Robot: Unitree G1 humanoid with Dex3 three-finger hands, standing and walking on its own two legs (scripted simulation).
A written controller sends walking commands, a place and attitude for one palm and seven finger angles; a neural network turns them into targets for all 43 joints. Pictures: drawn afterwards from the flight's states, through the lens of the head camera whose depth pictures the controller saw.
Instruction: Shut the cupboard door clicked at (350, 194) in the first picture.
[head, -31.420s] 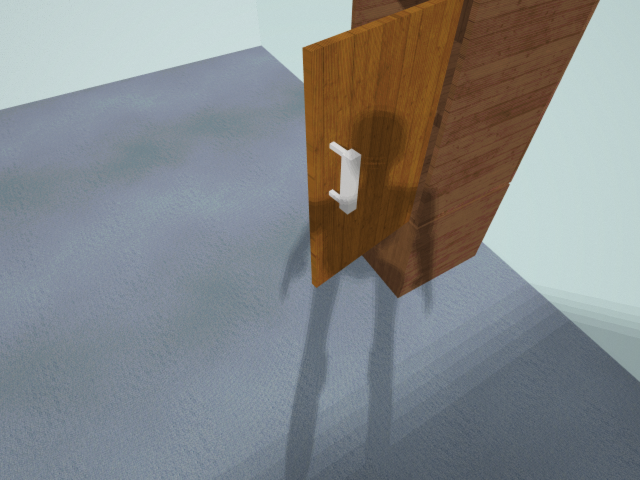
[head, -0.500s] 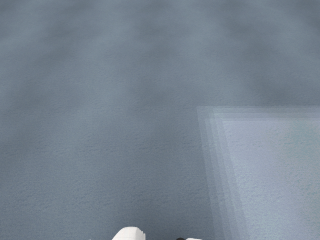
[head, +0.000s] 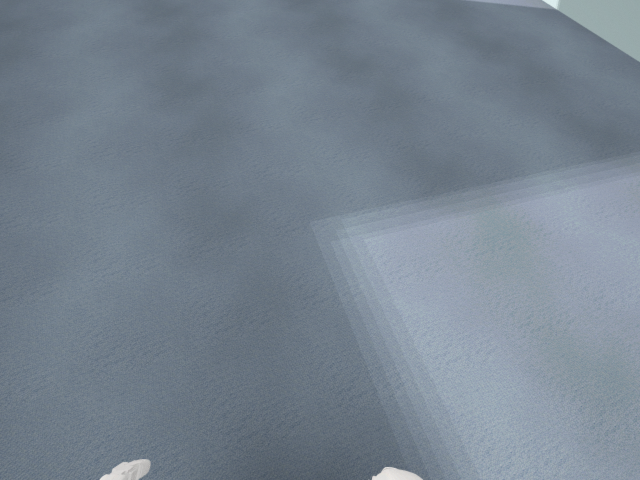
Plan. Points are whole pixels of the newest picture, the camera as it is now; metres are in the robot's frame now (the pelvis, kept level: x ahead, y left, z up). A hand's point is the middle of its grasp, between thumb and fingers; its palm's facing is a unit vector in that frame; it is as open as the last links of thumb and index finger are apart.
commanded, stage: turn to face it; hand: left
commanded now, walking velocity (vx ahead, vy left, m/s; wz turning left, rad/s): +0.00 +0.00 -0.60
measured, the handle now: out of the picture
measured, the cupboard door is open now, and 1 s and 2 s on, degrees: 77 77 77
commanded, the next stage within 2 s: none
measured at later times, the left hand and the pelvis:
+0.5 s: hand (203, 471) +0.15 +0.18 -0.18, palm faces -0.26 -0.95 -0.19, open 7.4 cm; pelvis +0.01 +0.01 -0.01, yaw -16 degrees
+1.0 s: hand (261, 437) +0.20 +0.10 -0.15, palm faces -0.55 -0.79 -0.27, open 7.4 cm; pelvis +0.00 -0.02 -0.01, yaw -34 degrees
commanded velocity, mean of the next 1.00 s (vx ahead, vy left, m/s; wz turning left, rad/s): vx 0.00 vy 0.00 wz -0.60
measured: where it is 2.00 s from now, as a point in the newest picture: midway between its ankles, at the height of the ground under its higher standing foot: outside the picture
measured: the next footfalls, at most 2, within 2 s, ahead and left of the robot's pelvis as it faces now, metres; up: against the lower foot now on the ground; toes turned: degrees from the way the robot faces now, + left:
right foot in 0.10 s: +0.04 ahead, -0.14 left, +0.00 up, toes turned -9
left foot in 0.46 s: +0.10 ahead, +0.11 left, +0.00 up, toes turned -13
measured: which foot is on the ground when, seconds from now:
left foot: down 0.00-0.10, up 0.12-0.44, down 0.46-0.84, up 0.86-1.00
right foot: up 0.00-0.08, down 0.10-0.46, up 0.48-0.82, down 0.84-1.00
